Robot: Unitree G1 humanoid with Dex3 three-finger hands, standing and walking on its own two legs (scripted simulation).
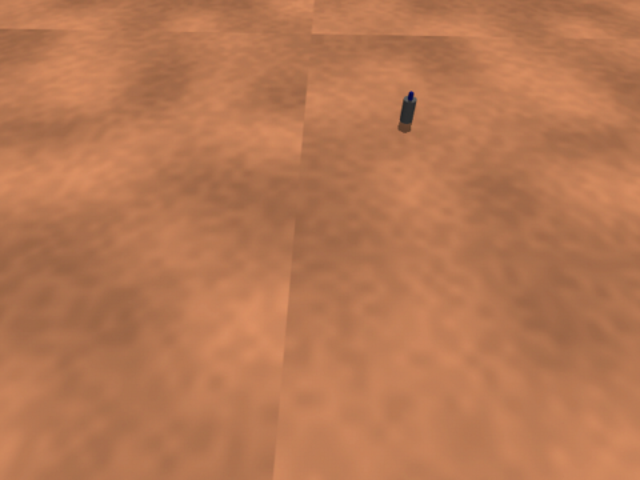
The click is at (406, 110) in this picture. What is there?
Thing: necked bottle
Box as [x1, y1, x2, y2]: [400, 91, 416, 123]
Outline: 411,91 403,99 400,121 404,123 409,123 411,121 416,99 412,96 413,93
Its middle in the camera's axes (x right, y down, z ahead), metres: +0.49 -0.74 +2.15
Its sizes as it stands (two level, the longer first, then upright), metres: 0.070 0.070 0.174
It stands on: the floor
